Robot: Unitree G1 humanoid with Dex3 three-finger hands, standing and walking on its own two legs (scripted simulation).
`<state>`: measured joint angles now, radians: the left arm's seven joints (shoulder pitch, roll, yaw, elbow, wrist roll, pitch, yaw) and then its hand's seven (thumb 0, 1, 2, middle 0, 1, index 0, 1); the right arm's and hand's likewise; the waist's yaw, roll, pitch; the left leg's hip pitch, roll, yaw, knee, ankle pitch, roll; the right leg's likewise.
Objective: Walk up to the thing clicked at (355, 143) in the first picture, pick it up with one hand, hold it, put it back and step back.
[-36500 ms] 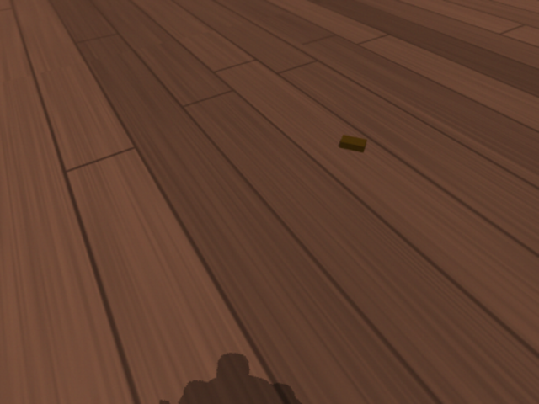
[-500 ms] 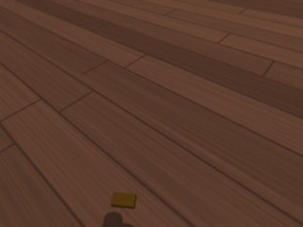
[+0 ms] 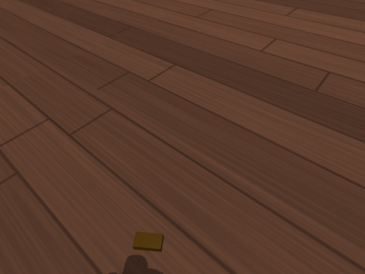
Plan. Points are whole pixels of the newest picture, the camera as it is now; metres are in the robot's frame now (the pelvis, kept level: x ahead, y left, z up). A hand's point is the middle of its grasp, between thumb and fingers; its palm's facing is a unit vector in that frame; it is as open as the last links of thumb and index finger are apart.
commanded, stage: stand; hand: left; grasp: from above
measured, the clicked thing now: (148, 241) +0.46 +0.24 -0.76
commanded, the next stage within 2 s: step back in 0.66 s
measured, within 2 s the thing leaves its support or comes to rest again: neither
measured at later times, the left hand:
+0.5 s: hand out of the picture +0.08 +0.24 -0.16, palm faces +0.01 -0.94 -0.34, open 7.4 cm
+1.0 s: hand out of the picture +0.09 +0.31 -0.18, palm faces +0.00 -0.93 -0.38, open 7.4 cm
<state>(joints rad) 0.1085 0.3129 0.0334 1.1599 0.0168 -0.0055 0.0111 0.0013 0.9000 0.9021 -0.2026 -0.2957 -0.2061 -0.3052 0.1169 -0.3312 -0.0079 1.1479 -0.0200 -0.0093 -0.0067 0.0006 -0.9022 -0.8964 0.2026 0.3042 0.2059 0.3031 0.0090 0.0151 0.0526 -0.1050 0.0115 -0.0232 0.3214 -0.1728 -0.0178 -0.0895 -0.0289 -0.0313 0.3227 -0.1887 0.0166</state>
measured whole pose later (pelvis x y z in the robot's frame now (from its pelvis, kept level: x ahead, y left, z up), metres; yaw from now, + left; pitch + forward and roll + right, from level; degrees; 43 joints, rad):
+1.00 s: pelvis -0.04 +0.04 -0.02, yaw +0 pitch -1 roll -1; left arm 0.02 0.40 0.08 0.94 0.01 0.06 0.03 0.00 0.90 0.90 -0.20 -0.30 -0.21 -0.30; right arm 0.13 -0.38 -0.05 1.00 -0.03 0.03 0.01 0.00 -0.90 -0.90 0.20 0.30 0.20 0.30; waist -0.01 -0.05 0.18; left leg -0.27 -0.04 -0.01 0.63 -0.35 0.05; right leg -0.39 0.01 0.10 0.81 -0.46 -0.01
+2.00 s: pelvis -0.27 +0.06 -0.01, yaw -4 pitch -2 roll -1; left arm 0.19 0.40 0.10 0.83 0.02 0.07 0.02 0.00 0.90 0.90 -0.20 -0.30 -0.21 -0.30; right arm 0.14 -0.35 -0.04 0.84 -0.03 0.01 -0.01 0.00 -0.90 -0.90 0.21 0.30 0.21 0.30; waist 0.03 -0.06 0.17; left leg -0.30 0.01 -0.01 0.54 -0.21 0.03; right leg -0.41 0.11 0.18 1.16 -0.48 0.03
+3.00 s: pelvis -0.62 +0.00 -0.03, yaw -5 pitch -3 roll +1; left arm 0.24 0.35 0.06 0.92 0.04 0.03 0.00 0.00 0.90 0.90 -0.20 -0.30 -0.21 -0.30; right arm 0.11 -0.41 -0.05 0.86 -0.02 0.06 -0.01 0.00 -0.90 -0.90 0.20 0.30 0.21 0.30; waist 0.05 0.03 0.11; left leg -0.49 -0.03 -0.11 0.94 -0.45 0.00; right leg -0.25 0.01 0.05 0.68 -0.39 -0.02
